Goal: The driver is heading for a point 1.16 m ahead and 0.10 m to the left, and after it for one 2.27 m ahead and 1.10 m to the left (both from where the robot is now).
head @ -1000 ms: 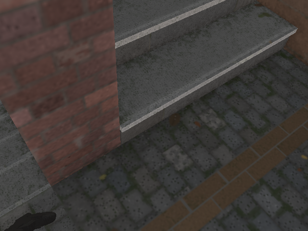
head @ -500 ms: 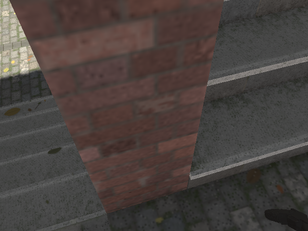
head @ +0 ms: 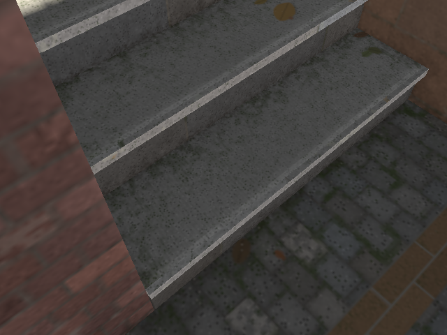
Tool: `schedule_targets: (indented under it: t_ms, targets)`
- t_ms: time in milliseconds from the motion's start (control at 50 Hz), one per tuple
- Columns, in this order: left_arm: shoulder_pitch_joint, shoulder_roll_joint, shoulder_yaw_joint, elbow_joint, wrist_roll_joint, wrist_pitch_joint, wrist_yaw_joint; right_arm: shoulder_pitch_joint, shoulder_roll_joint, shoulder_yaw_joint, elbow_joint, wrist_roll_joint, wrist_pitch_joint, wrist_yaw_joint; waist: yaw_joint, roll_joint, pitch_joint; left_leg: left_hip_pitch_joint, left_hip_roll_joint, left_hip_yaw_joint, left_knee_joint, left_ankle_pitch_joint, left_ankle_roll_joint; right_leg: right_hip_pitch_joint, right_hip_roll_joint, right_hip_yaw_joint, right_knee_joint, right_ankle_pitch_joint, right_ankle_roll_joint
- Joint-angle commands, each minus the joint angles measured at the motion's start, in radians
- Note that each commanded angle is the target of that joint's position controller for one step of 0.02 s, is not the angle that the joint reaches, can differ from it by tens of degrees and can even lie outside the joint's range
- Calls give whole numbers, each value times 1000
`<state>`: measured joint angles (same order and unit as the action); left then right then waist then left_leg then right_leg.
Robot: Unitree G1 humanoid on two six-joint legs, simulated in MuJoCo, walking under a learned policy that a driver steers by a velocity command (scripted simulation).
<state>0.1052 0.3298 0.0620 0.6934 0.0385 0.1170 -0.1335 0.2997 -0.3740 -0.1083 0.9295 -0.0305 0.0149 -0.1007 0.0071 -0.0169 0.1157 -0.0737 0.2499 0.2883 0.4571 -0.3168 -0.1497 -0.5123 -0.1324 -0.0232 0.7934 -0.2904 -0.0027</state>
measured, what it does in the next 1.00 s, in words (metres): walks ahead, turning left: right foot, then left foot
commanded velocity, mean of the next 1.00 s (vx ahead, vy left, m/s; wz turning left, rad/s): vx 0.75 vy -0.19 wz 0.24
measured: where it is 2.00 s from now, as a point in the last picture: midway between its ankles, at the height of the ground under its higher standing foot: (221, 47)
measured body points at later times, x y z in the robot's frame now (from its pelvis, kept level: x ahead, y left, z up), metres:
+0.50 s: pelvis +0.20 -0.20 +0.00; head +0.22 -0.19 +0.45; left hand +0.30 +0.05 -0.13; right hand +0.25 -0.50 -0.11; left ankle +0.34 -0.10 -0.67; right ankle +0.08 -0.18 -0.73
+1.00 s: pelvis +0.58 -0.35 -0.01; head +0.60 -0.36 +0.44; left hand +0.72 -0.05 -0.07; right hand +0.73 -0.62 -0.13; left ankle +0.43 -0.23 -0.69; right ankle +0.70 -0.50 -0.73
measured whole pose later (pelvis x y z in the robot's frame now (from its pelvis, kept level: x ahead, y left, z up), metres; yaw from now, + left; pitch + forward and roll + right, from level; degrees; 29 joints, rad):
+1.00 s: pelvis +0.58 -0.35 -0.01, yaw +17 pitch +2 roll +2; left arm 0.09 0.29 -0.03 0.64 0.04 -0.10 0.02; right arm 0.31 -0.35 -0.10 0.79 -0.02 -0.07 0.01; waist -0.05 0.02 -0.01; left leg -0.29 -0.10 -0.18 0.95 -0.49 0.10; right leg -0.47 -0.11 0.07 0.65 -0.22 0.11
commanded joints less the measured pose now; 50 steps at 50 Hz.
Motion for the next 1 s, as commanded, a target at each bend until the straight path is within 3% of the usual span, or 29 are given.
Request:
schedule_targets:
  t_ms: [20, 60, 80, 100, 160, 180, 260, 400, 420, 440, 480, 520, 540, 600, 620, 640, 660, 680, 700, 720, 740, 760, 800, 820, 880, 940, 960, 980, 1000]
  targets:
    - [0, 23, 14, -63, -22, -27, 2, -19, -231, -64, -34, 16, -5, 9, 39, 229, -143, 95, 177, -69, 31, 553, 204, 86, 61, -95, -95, -79, -41]
    - [264, 52, 32, 39, 15, -44, 18, -17, -185, -51, -26, 41, 9, 19, 182, 78, -255, -100, 84, -16, 443, 436, 156, 455, 167, -79, -280, -27, -131]
    - [320, 266, 73, 59, 37, -43, 10, -92, -47, -7, -129, 15, 25, 19, 206, -385, -273, -562, -185, -24, 757, -382, 91, 633, -34, 433, -474, 2, -290]
    - [294, 289, 75, 52, -5, -53, 9, -131, -58, 5, -132, -18, 49, 11, 188, -375, -210, -733, -202, -197, 851, -454, 104, 646, -92, 546, -546, 105, -330]
    - [123, 185, 50, 16, -12, -55, 39, -83, -131, -9, -73, 6, 35, 10, 55, -132, -140, -554, -130, -300, 727, -180, 140, 476, 6, 365, -453, 298, -267]
    - [87, 171, 55, -55, -84, -79, 71, -86, -126, -1, -96, 69, -33, -8, 38, -205, -179, -514, -195, -322, 719, -174, 158, 449, 13, 438, -516, 205, -322]
    - [88, 81, 25, -75, -52, -93, 94, -28, -105, 15, -50, 67, -62, 3, 34, -60, -133, -543, -161, -259, 543, -67, 165, 475, -16, 340, -567, 167, -300]
    - [168, 30, -10, -35, -8, -96, 84, -113, -85, 45, -116, 97, -69, 27, 105, -63, 34, -377, -172, -187, 238, 168, 213, 334, 33, 157, -715, 52, -229]
    - [391, 104, 7, 111, -37, -145, 153, -473, -21, 41, -235, -17, -29, 107, 175, 273, 79, -888, -228, -354, 525, 223, 208, 599, -284, 540, -785, -79, -114]
    - [353, 134, 17, 114, -14, -154, 187, -361, 21, 46, -210, -3, -13, 123, 106, 346, 105, -1232, -235, -622, 569, 306, 214, 891, -288, 467, -696, -75, 4]
    - [134, 119, 12, 72, -14, -170, 182, -90, 2, 43, -112, 19, -21, 137, -17, 151, 0, -1128, -275, -583, 589, 365, 216, 907, -144, 162, -637, 216, 152]
    - [112, 44, -26, 86, -12, -195, 163, -166, -67, 26, -129, 19, -37, 125, 19, 66, -42, -860, -316, -377, 577, 318, 205, 726, -11, 6, -662, 574, 156]
    - [169, 27, -40, 122, -19, -202, 162, -222, -52, 31, -161, 13, -37, 126, 42, 57, -27, -806, -332, -304, 563, 283, 210, 675, 11, -33, -656, 773, 163]
    - [203, 111, -27, 165, -39, -204, 176, -192, -20, 48, -187, 19, -35, 129, -8, -58, -54, -493, -400, -27, 348, 152, 232, 553, 46, -139, -524, 1652, 235]
    - [182, 126, -20, 167, -35, -205, 189, -88, -50, 41, -172, 14, -29, 125, -66, -132, -84, -318, -428, 61, 275, 125, 238, 495, 54, -185, -430, 1941, 293]
    - [68, 164, -3, 129, -30, -201, 198, 216, -123, 16, -98, -3, -22, 116, -231, -170, -121, 58, -441, 72, 174, 91, 296, 250, 91, -223, -162, 2203, 397]
    - [-100, 213, 20, 87, -69, -197, 207, 540, -221, -39, -15, -4, -21, 103, -463, 19, -216, 406, -357, -88, 78, 241, 472, -53, 175, -202, 572, 1694, 437]
    - [-87, 52, -22, 82, 0, -208, 191, 403, -136, -8, 30, 47, -32, 94, -308, 326, -256, 353, -188, -289, -47, 636, 513, -154, 282, -118, 1090, -268, 199]
    - [-257, -114, -79, -8, 26, -227, 178, 312, -51, 21, -3, 45, -44, 103, -261, 139, -203, 178, -198, -383, 181, 398, 503, -307, 190, 19, 1274, -267, 55]
    - [-77, -150, -94, -95, 18, -228, 154, 253, -56, 29, -36, 29, -69, 109, -80, 119, -263, 280, -95, -668, 170, 317, 570, -442, 149, 178, 1208, -275, 24]
    - [-3, -34, -88, -135, 52, -240, 123, 166, -81, 11, -85, 34, -60, 94, -26, -36, -282, 211, 45, -964, -102, -176, 602, -475, 113, 288, 988, -215, 0]
    - [-9, 35, -79, -117, 65, -230, 109, 24, -91, 6, -128, 23, -61, 79, 45, -136, -95, -78, 36, -951, -278, -361, 539, -428, 57, 230, 780, -168, 11]
    - [-9, 90, -74, -109, 55, -200, 94, -113, -141, 5, -194, -8, -84, 71, 91, -140, 48, -482, -102, -767, -381, -283, 488, -111, 0, 127, 332, -67, 67]
    - [-30, 77, -81, -114, 22, -187, 91, -133, -145, 2, -202, -11, -98, 73, 89, -103, 70, -674, -175, -637, -378, -171, 459, 131, -2, 83, 80, -24, 83]
    - [12, 42, -86, -87, -41, -168, 107, -43, -151, -25, -165, -2, -107, 109, 18, 55, -82, -485, -243, -565, -256, -36, 416, 315, 37, 35, -102, 178, 92]
    - [197, 115, -44, -26, -29, -202, 153, -31, -109, -27, -184, -6, -98, 126, 84, 3, -204, -356, -311, -536, 127, 143, 329, 473, 113, -30, -259, 105, 94]
    - [400, 177, -19, 20, 2, -215, 167, -119, -52, -10, -230, -1, -110, 120, 201, -120, -279, -478, -375, -473, 455, 146, 287, 655, 19, 64, -294, -5, 88]
    - [521, 268, -4, 36, 29, -217, 179, -224, 115, 42, -322, 11, -124, 105, 225, -402, -246, -736, -456, -399, 823, -246, 257, 726, -246, 468, -474, -142, 102]
    - [352, 302, 8, 5, 29, -213, 178, -22, 133, 59, -345, 37, -116, 101, 15, -531, -323, -848, -408, -394, 1006, -194, 265, 706, -374, 893, -617, -169, -1]
Next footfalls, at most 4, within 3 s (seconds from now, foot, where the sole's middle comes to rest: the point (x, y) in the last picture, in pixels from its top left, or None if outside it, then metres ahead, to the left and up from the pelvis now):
0.06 right None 0.12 -0.18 -0.76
0.70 left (310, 316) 0.46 -0.21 -0.76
0.96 right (387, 229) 0.74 -0.49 -0.77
1.42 left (276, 142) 0.96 -0.13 -0.59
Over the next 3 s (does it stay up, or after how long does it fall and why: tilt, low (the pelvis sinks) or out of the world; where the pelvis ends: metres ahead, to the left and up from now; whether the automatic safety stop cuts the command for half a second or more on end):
stays up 1.72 0.77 0.77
